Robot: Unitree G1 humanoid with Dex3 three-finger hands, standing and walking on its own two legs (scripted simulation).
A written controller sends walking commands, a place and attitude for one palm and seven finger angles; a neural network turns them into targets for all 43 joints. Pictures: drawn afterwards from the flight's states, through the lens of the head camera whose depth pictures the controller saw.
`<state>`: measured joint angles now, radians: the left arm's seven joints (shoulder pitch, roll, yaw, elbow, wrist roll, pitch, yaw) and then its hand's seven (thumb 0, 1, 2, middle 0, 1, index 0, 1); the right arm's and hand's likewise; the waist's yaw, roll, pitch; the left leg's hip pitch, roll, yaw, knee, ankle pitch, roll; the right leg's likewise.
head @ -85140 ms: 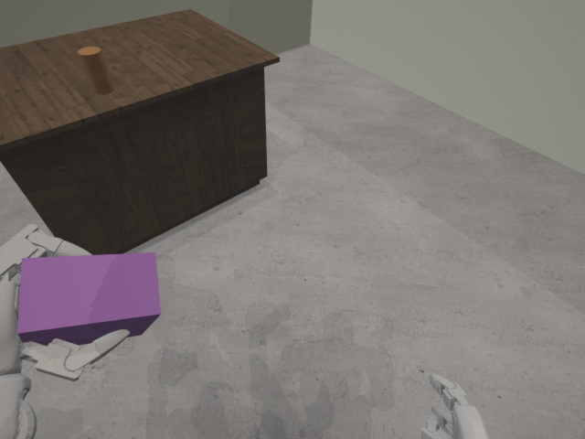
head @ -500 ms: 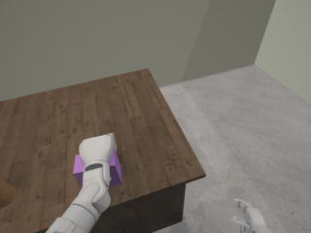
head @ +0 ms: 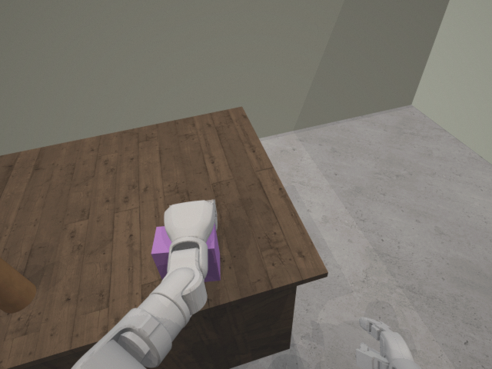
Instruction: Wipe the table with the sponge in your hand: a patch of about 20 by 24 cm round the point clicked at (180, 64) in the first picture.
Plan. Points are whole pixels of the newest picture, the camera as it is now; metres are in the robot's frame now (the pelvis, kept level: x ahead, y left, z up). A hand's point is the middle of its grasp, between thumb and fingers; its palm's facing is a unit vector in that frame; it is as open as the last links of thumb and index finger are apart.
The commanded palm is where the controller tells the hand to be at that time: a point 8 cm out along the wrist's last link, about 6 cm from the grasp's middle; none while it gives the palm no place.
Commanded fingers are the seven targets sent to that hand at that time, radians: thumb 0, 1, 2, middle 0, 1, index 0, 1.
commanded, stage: slide across to the third lane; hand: left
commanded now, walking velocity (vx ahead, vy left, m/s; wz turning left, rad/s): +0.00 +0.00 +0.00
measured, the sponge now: (190, 259) +0.33 +0.17 -0.04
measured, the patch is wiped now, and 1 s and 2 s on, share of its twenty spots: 0.80 0.80 0.90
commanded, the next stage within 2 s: wipe forward along the third lane in 0.30 s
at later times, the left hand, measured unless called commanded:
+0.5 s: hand (206, 239) +0.34 +0.13 +0.01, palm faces -0.06 -0.04 -1.00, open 10.2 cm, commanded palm +0.32 +0.11 +0.05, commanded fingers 0.00 0.10 1.30 -1.20 -1.60 -1.20 -1.60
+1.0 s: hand (209, 220) +0.39 +0.13 +0.01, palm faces -0.09 -0.01 -1.00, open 10.2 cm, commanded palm +0.38 +0.14 +0.04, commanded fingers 0.00 0.10 1.30 -1.20 -1.60 -1.20 -1.60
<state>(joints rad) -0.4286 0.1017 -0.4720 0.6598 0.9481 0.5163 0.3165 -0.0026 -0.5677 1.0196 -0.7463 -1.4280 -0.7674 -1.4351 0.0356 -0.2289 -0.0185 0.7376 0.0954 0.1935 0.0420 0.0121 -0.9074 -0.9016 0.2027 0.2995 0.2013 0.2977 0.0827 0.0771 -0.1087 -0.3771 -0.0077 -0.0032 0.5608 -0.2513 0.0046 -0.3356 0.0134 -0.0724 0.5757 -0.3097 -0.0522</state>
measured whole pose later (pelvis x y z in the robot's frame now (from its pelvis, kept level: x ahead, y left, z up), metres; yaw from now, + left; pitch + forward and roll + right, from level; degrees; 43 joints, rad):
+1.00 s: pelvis -0.02 -0.02 -0.01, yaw -2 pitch +8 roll +1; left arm -0.72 0.11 -0.28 1.05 0.95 0.47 0.38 0.00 -0.61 1.03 -0.80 -1.39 -0.82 -1.40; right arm 0.11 -0.24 -0.01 0.79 0.07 0.17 -0.02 0.01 -0.91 -0.90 0.20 0.30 0.20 0.30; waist -0.01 0.06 -0.13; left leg -0.52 0.02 0.01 0.61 -0.24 -0.01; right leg -0.50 0.04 -0.06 0.63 -0.29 -0.07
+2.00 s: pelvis -0.01 +0.02 -0.02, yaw -4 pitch +18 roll -2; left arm -1.02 0.28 -0.13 1.32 0.98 0.41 0.38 0.00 -0.61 1.04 -0.79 -1.40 -0.81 -1.41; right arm 0.22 -0.25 -0.01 0.79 0.05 0.09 0.02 0.01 -0.91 -0.90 0.21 0.30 0.20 0.30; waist -0.12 0.05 -0.15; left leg -0.74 0.03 0.03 0.72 -0.29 0.03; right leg -0.69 0.04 -0.03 0.67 -0.29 -0.02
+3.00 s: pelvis +0.04 +0.03 +0.00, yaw -2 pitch +11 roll -1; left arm -0.67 0.08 -0.37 0.95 0.92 0.54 0.41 0.00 -0.52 1.00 -0.70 -1.47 -0.72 -1.49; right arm 0.07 -0.22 -0.03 0.75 0.06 0.25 0.08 0.01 -0.91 -0.90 0.20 0.30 0.20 0.30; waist 0.03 0.04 -0.18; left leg -0.48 0.00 0.02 0.60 -0.32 0.04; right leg -0.41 0.02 -0.04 0.54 -0.32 -0.02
